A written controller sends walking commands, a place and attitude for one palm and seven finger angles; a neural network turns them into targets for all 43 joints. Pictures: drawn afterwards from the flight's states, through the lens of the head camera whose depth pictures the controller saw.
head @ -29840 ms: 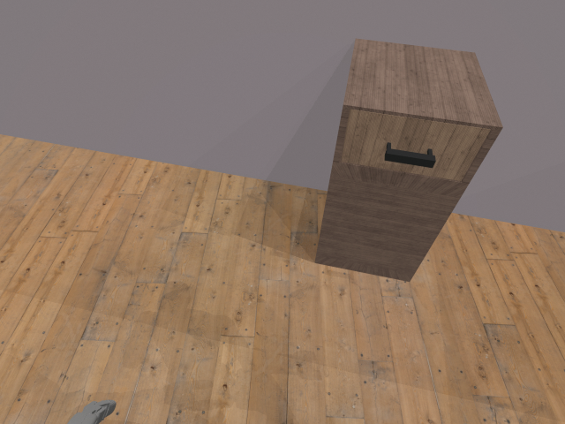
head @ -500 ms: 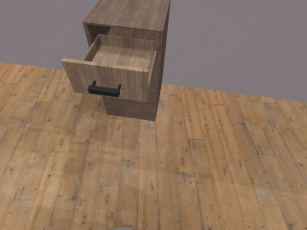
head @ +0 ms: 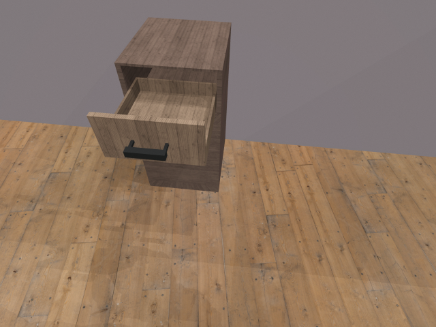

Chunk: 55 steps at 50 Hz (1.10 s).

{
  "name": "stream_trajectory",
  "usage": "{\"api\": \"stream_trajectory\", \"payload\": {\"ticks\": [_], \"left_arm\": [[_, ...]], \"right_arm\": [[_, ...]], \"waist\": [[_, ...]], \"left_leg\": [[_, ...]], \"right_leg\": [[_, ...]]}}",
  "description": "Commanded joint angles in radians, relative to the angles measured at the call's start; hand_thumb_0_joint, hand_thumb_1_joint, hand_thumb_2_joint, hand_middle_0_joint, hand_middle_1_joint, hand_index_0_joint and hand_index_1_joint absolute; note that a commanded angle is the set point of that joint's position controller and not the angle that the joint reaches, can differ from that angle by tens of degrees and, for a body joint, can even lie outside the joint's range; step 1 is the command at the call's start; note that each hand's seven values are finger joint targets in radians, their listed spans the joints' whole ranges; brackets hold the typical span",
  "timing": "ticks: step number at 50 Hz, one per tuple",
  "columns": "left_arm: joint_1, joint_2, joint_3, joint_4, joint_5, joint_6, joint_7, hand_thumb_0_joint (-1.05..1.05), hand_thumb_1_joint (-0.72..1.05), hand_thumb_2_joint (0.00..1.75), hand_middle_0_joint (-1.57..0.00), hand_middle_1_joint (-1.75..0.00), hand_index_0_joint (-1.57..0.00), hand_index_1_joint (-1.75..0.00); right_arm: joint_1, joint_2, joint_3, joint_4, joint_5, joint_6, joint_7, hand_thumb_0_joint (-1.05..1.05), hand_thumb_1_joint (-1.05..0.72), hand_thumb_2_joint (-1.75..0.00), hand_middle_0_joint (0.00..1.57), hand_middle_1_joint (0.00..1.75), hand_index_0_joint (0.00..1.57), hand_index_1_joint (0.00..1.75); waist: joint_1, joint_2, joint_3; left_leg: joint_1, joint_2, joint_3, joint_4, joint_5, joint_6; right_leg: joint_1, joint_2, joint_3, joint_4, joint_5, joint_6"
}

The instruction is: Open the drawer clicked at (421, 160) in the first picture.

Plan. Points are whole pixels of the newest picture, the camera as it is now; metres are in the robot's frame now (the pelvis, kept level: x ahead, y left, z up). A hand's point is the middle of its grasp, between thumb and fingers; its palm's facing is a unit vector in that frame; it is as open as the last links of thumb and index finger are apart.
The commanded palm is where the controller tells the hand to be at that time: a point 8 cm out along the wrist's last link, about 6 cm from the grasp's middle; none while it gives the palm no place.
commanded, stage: let the arm hang, fingers relaxed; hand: left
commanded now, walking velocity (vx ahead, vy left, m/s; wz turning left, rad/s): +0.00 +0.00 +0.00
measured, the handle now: (147, 149) +0.62 +0.26 -0.12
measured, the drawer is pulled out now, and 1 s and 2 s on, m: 0.30 0.30 0.30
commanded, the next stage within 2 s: look to check the result in 0.20 s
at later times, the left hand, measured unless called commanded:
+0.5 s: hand out of the picture -0.01 +0.16 -0.18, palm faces +0.03 -0.99 -0.17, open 7.4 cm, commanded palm none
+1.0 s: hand out of the picture +0.01 +0.15 -0.18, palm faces +0.03 -0.98 -0.18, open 7.4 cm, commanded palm none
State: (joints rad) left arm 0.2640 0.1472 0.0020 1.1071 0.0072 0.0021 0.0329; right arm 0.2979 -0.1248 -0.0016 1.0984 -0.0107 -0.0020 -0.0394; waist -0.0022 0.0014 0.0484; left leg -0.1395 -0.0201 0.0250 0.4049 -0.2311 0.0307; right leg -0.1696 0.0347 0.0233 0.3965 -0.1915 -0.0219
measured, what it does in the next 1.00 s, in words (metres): stands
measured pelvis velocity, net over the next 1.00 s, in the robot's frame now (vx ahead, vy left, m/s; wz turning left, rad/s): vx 0.01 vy -0.01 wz -0.01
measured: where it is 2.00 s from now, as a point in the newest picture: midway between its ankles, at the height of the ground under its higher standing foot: outside the picture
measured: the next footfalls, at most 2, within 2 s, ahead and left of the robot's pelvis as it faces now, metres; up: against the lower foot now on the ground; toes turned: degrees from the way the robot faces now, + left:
none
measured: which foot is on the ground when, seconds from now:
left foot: down 0.00-1.00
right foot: down 0.00-1.00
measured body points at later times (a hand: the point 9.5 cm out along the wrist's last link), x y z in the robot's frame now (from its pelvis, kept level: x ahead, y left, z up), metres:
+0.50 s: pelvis +0.00 +0.00 +0.00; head +0.02 +0.00 +0.45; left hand -0.01 +0.21 -0.16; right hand -0.03 -0.20 -0.16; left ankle -0.01 +0.10 -0.74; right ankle +0.02 -0.11 -0.74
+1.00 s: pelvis +0.01 -0.01 +0.00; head +0.03 -0.02 +0.45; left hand +0.01 +0.20 -0.16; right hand -0.02 -0.21 -0.16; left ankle -0.01 +0.10 -0.74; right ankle +0.02 -0.11 -0.74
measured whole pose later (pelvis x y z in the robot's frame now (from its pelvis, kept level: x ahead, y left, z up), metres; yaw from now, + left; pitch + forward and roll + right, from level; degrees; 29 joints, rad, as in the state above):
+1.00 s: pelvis +0.01 -0.01 +0.00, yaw +0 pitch -2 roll +0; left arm 0.28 0.13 0.01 1.13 0.00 -0.01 0.04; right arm 0.31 -0.10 -0.01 1.13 -0.01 -0.01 -0.05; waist -0.01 0.01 0.06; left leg -0.12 0.00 0.03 0.39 -0.24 0.01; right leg -0.16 0.05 0.03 0.40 -0.21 -0.04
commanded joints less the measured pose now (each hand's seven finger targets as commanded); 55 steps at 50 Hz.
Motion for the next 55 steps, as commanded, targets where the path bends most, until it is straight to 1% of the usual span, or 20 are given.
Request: {"api": "stream_trajectory", "payload": {"ticks": [1, 3, 5, 8, 9, 13, 15, 17, 18, 24, 33, 34, 35, 36, 43, 46, 48, 50, 53, 55], "left_arm": [[0.068, 0.101, 0.020, -0.012, 0.002, -0.011, 0.007, 0.00, 0.90, 0.90, -0.20, -0.30, -0.20, -0.30], [0.076, 0.097, 0.020, -0.009, 0.002, -0.013, 0.007, 0.00, 0.90, 0.90, -0.20, -0.30, -0.20, -0.30], [0.068, 0.097, 0.020, -0.006, 0.002, -0.011, 0.007, 0.00, 0.90, 0.90, -0.20, -0.30, -0.20, -0.30], [0.082, 0.091, 0.021, -0.004, 0.002, -0.012, 0.009, 0.00, 0.90, 0.90, -0.20, -0.30, -0.20, -0.30], [0.076, 0.088, 0.020, 0.000, 0.001, -0.012, 0.009, 0.00, 0.90, 0.90, -0.20, -0.30, -0.20, -0.30], [0.086, 0.084, 0.020, 0.001, 0.002, -0.012, 0.010, 0.00, 0.90, 0.90, -0.20, -0.30, -0.20, -0.30], [0.082, 0.083, 0.021, 0.004, 0.002, -0.011, 0.010, 0.00, 0.90, 0.90, -0.20, -0.30, -0.20, -0.30], [0.087, 0.081, 0.021, 0.004, 0.001, -0.014, 0.010, 0.00, 0.90, 0.90, -0.20, -0.30, -0.20, -0.30], [0.098, 0.082, 0.021, 0.006, 0.001, -0.017, 0.012, 0.00, 0.90, 0.90, -0.20, -0.30, -0.20, -0.30], [0.097, 0.070, 0.018, 0.012, 0.001, -0.016, 0.013, 0.00, 0.90, 0.90, -0.20, -0.30, -0.20, -0.30], [0.110, 0.069, 0.018, 0.014, 0.001, -0.019, 0.014, 0.00, 0.90, 0.90, -0.20, -0.30, -0.20, -0.30], [0.100, 0.071, 0.019, 0.013, 0.000, -0.019, 0.014, 0.00, 0.90, 0.90, -0.20, -0.30, -0.20, -0.30], [0.093, 0.072, 0.019, 0.011, 0.000, -0.017, 0.013, 0.00, 0.90, 0.90, -0.20, -0.30, -0.20, -0.30], [0.093, 0.070, 0.020, 0.011, 0.001, -0.017, 0.013, 0.00, 0.90, 0.90, -0.20, -0.30, -0.20, -0.30], [0.099, 0.071, 0.021, 0.012, 0.001, -0.020, 0.013, 0.00, 0.90, 0.90, -0.20, -0.30, -0.20, -0.30], [0.086, 0.073, 0.022, 0.010, 0.001, -0.018, 0.013, 0.00, 0.90, 0.90, -0.20, -0.30, -0.20, -0.30], [0.095, 0.077, 0.022, 0.010, 0.000, -0.021, 0.013, 0.00, 0.90, 0.90, -0.20, -0.30, -0.20, -0.30], [0.088, 0.078, 0.023, 0.009, 0.000, -0.020, 0.013, 0.00, 0.90, 0.90, -0.20, -0.30, -0.20, -0.30], [0.091, 0.079, 0.024, 0.009, 0.000, -0.023, 0.014, 0.00, 0.90, 0.90, -0.20, -0.30, -0.20, -0.30], [0.084, 0.080, 0.023, 0.010, -0.001, -0.022, 0.014, 0.00, 0.90, 0.90, -0.20, -0.30, -0.20, -0.30]], "right_arm": [[0.081, -0.082, -0.009, -0.006, 0.001, -0.011, -0.003, 0.00, -0.90, -0.90, 0.20, 0.30, 0.20, 0.30], [0.083, -0.085, -0.012, -0.003, 0.002, -0.011, -0.004, 0.00, -0.90, -0.90, 0.20, 0.30, 0.20, 0.30], [0.095, -0.076, -0.010, 0.003, 0.001, -0.011, -0.005, 0.00, -0.90, -0.90, 0.20, 0.30, 0.20, 0.30], [0.094, -0.079, -0.013, 0.004, 0.003, -0.011, -0.006, 0.00, -0.90, -0.90, 0.20, 0.30, 0.20, 0.30], [0.103, -0.073, -0.011, 0.010, 0.002, -0.011, -0.006, 0.00, -0.90, -0.90, 0.20, 0.30, 0.20, 0.30], [0.105, -0.070, -0.014, 0.012, 0.003, -0.008, -0.006, 0.00, -0.90, -0.90, 0.20, 0.30, 0.20, 0.30], [0.118, -0.063, -0.013, 0.018, 0.001, -0.008, -0.005, 0.00, -0.90, -0.90, 0.20, 0.30, 0.20, 0.30], [0.119, -0.061, -0.013, 0.018, 0.001, -0.010, -0.006, 0.00, -0.90, -0.90, 0.20, 0.30, 0.20, 0.30], [0.114, -0.068, -0.017, 0.016, 0.003, -0.012, -0.007, 0.00, -0.90, -0.90, 0.20, 0.30, 0.20, 0.30], [0.121, -0.058, -0.015, 0.022, 0.003, -0.009, -0.008, 0.00, -0.90, -0.90, 0.20, 0.30, 0.20, 0.30], [0.108, -0.060, -0.018, 0.021, 0.005, -0.010, -0.009, 0.00, -0.90, -0.90, 0.20, 0.30, 0.20, 0.30], [0.118, -0.057, -0.017, 0.024, 0.003, -0.010, -0.009, 0.00, -0.90, -0.90, 0.20, 0.30, 0.20, 0.30], [0.117, -0.057, -0.015, 0.025, 0.003, -0.009, -0.008, 0.00, -0.90, -0.90, 0.20, 0.30, 0.20, 0.30], [0.116, -0.058, -0.015, 0.026, 0.002, -0.010, -0.008, 0.00, -0.90, -0.90, 0.20, 0.30, 0.20, 0.30], [0.103, -0.063, -0.017, 0.020, 0.005, -0.012, -0.010, 0.00, -0.90, -0.90, 0.20, 0.30, 0.20, 0.30], [0.109, -0.060, -0.015, 0.026, 0.002, -0.009, -0.009, 0.00, -0.90, -0.90, 0.20, 0.30, 0.20, 0.30], [0.104, -0.066, -0.018, 0.022, 0.004, -0.011, -0.009, 0.00, -0.90, -0.90, 0.20, 0.30, 0.20, 0.30], [0.106, -0.062, -0.016, 0.026, 0.003, -0.011, -0.009, 0.00, -0.90, -0.90, 0.20, 0.30, 0.20, 0.30], [0.100, -0.063, -0.019, 0.024, 0.005, -0.010, -0.009, 0.00, -0.90, -0.90, 0.20, 0.30, 0.20, 0.30], [0.104, -0.061, -0.017, 0.029, 0.003, -0.010, -0.009, 0.00, -0.90, -0.90, 0.20, 0.30, 0.20, 0.30]], "waist": [[-0.001, 0.030, 0.035], [0.000, 0.010, 0.036], [-0.002, 0.025, 0.040], [0.000, 0.011, 0.046], [-0.003, 0.022, 0.045], [-0.002, 0.001, 0.064], [-0.005, 0.008, 0.063], [-0.004, 0.021, 0.041], [-0.004, 0.007, 0.014], [-0.008, 0.006, 0.054], [-0.005, 0.015, 0.047], [-0.009, 0.016, 0.046], [-0.009, 0.011, 0.065], [-0.009, 0.027, 0.056], [-0.006, 0.007, 0.039], [-0.008, 0.011, 0.066], [-0.005, 0.001, 0.037], [-0.007, 0.009, 0.033], [-0.007, -0.014, 0.029], [-0.007, 0.000, 0.034]], "left_leg": [[-0.036, 0.107, -0.095, -0.089, 0.079, 0.016], [-0.027, 0.112, -0.096, -0.087, 0.093, 0.017], [-0.039, 0.109, -0.098, -0.092, 0.081, 0.017], [-0.029, 0.111, -0.095, -0.089, 0.083, 0.016], [-0.036, 0.110, -0.096, -0.089, 0.084, 0.017], [-0.038, 0.107, -0.098, -0.090, 0.051, 0.015], [-0.047, 0.106, -0.099, -0.096, 0.034, 0.016], [-0.032, 0.106, -0.092, -0.087, 0.065, 0.015], [-0.003, 0.109, -0.090, -0.079, 0.093, 0.015], [-0.023, 0.111, -0.088, -0.084, 0.075, 0.014], [-0.004, 0.111, -0.082, -0.079, 0.091, 0.012], [-0.014, 0.111, -0.083, -0.080, 0.083, 0.012], [-0.028, 0.109, -0.086, -0.086, 0.071, 0.011], [-0.024, 0.109, -0.085, -0.088, 0.073, 0.011], [0.005, 0.114, -0.082, -0.079, 0.118, 0.010], [-0.023, 0.110, -0.081, -0.089, 0.082, 0.008], [0.003, 0.112, -0.082, -0.081, 0.106, 0.009], [-0.005, 0.110, -0.080, -0.079, 0.108, 0.008], [0.007, 0.112, -0.077, -0.073, 0.125, 0.006], [-0.003, 0.109, -0.076, -0.075, 0.123, 0.005]], "right_leg": [[-0.022, -0.099, 0.089, -0.071, 0.053, -0.026], [-0.031, -0.094, 0.087, -0.069, 0.063, -0.026], [-0.017, -0.097, 0.086, -0.072, 0.054, -0.026], [-0.034, -0.094, 0.086, -0.071, 0.054, -0.027], [-0.022, -0.098, 0.081, -0.071, 0.056, -0.027], [-0.048, -0.092, 0.088, -0.077, 0.022, -0.028], [-0.037, -0.096, 0.086, -0.080, 0.011, -0.028], [-0.028, -0.098, 0.090, -0.074, 0.044, -0.031], [-0.030, -0.094, 0.092, -0.068, 0.067, -0.030], [-0.040, -0.095, 0.090, -0.074, 0.052, -0.030], [-0.049, -0.093, 0.099, -0.072, 0.070, -0.030], [-0.034, -0.096, 0.094, -0.075, 0.063, -0.030], [-0.041, -0.094, 0.093, -0.076, 0.052, -0.029], [-0.038, -0.093, 0.098, -0.075, 0.053, -0.030], [-0.040, -0.092, 0.095, -0.065, 0.098, -0.030], [-0.038, -0.095, 0.096, -0.077, 0.063, -0.030], [-0.036, -0.093, 0.100, -0.072, 0.084, -0.031], [-0.018, -0.098, 0.098, -0.074, 0.096, -0.031], [-0.021, -0.097, 0.098, -0.070, 0.128, -0.032], [-0.011, -0.102, 0.097, -0.071, 0.133, -0.032]]}}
